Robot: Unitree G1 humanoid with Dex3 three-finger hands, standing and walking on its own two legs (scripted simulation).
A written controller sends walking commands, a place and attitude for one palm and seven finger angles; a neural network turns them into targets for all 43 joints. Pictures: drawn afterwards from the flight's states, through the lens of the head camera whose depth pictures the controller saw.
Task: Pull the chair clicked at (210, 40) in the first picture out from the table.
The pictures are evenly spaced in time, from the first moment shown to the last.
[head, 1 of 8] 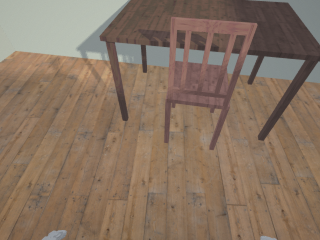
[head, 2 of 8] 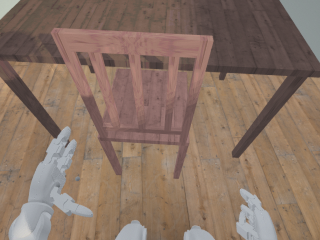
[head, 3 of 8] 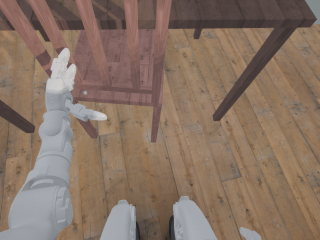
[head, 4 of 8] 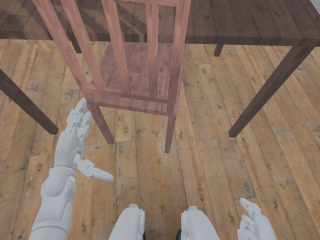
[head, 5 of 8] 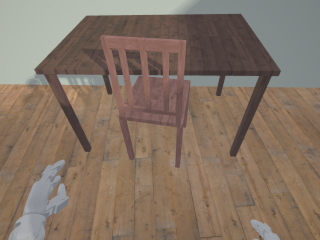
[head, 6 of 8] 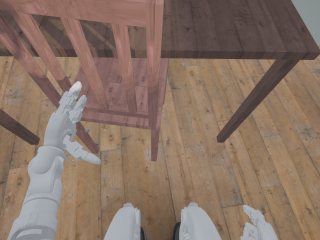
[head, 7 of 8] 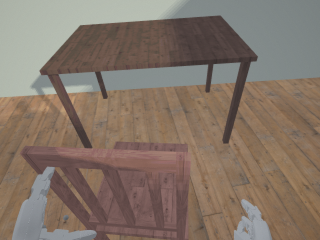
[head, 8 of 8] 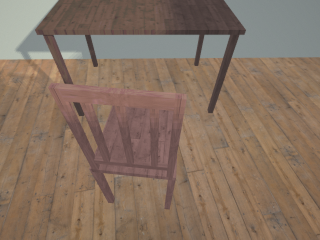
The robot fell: no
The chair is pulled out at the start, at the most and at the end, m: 0.00 0.63 0.60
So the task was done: yes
